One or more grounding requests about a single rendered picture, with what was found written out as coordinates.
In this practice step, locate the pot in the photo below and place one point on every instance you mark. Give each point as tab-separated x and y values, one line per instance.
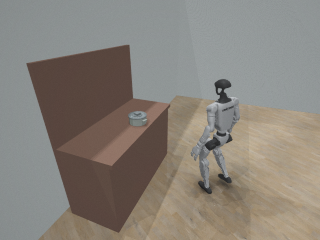
138	122

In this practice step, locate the lid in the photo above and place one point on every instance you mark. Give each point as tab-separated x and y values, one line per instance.
137	117

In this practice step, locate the robot left hand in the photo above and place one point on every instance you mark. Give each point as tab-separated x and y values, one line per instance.
196	151

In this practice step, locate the table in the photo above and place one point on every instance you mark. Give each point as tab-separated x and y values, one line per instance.
104	162

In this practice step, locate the robot right upper arm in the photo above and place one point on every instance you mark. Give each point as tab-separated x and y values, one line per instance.
236	115

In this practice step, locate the robot right shin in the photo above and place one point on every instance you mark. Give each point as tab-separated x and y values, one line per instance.
221	163

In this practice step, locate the robot left upper arm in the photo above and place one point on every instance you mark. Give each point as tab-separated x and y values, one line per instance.
211	110

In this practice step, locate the left robot forearm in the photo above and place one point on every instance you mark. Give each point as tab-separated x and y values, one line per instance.
204	137

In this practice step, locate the left robot foot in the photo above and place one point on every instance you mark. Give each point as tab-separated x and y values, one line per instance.
202	185

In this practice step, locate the right robot forearm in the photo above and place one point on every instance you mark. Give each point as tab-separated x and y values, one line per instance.
233	123

